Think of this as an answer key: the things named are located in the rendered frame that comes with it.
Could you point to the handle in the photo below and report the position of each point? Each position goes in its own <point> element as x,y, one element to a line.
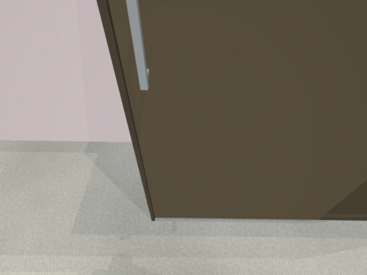
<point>137,39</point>

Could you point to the wardrobe door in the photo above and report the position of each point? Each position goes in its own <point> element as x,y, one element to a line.
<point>256,109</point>
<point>354,203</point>

